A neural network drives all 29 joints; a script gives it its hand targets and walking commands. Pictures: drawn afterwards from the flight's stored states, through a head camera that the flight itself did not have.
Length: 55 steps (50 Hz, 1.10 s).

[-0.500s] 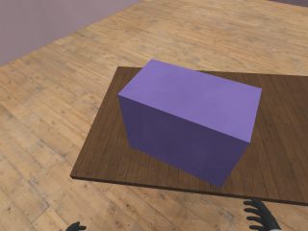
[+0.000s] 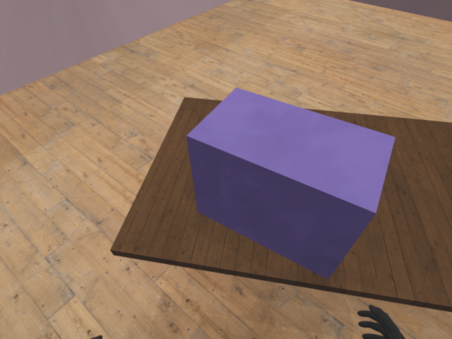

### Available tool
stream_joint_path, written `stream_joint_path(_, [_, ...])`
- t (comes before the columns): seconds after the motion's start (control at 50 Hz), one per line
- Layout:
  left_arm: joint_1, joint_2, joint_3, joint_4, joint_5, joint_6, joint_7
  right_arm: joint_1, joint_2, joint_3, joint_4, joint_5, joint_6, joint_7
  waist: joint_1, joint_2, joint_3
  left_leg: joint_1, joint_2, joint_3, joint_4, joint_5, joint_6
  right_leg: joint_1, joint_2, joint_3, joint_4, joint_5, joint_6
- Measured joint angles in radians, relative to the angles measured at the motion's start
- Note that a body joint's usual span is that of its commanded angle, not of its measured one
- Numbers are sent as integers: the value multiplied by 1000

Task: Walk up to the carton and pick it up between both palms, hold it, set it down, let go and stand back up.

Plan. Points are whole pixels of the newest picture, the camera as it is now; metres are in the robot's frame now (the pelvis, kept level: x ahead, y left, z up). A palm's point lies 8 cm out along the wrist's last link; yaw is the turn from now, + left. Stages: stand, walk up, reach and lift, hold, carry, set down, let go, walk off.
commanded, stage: walk up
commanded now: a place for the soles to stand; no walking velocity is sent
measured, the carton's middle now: (280, 180) +0.41 -0.07 +0.04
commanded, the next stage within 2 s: reach and lift in 1.04 s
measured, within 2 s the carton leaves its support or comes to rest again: neither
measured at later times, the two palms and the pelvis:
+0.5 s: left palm out of the picture +0.08 +0.24 -0.10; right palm out of the picture +0.13 -0.29 -0.09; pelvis +0.00 -0.03 -0.01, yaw +2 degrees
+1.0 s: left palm out of the picture +0.07 +0.25 -0.10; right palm out of the picture +0.13 -0.29 -0.09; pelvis -0.01 -0.03 -0.01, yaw +2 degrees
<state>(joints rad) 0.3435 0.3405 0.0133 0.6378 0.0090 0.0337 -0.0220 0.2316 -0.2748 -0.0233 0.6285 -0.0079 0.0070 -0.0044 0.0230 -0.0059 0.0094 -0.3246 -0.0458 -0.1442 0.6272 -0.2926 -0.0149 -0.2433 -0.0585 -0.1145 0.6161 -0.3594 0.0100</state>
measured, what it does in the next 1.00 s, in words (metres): stands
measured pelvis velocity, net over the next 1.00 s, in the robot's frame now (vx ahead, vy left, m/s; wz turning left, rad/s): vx -0.01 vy -0.03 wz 0.04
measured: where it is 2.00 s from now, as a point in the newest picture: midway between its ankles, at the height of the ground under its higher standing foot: outside the picture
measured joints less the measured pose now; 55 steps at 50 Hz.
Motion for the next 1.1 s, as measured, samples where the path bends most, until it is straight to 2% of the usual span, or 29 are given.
stream_joint_path(0.16, [18, -14, -7, 20, 4, -12, -4, 6, 1, -10, -6, 1, -2, -7, -5, 11, -1, -5, 22, -21, -10, 7, -27, -1, 23, -20, -10, 3, -26])
stream_joint_path(0.42, [-26, -24, -12, -2, 2, 5, -4, 32, -3, -18, -2, -8, -2, -21, -5, 17, 11, -16, 20, -47, 52, -27, -44, -11, 25, -44, 67, -49, -49])
stream_joint_path(1.04, [-41, -13, -5, 1, 3, 16, -7, 27, 4, -22, 2, -13, -1, -19, 1, 3, 31, -19, 19, -62, 59, -22, -52, -4, 25, -59, 67, -44, -48])
stream_joint_path(1.06, [-40, -12, 2, -7, 2, 26, -6, 18, 7, -25, 17, -20, -15, -18, 5, 1, 28, -22, 21, -59, 59, -21, -52, -10, 27, -57, 67, -42, -49])
stream_joint_path(1.1, [-54, -5, 43, -49, 0, 94, 8, -64, 28, -52, 143, -41, -105, -13, 23, -12, 25, -35, 40, -29, 70, -28, -58, -42, 41, -25, 88, -39, -51])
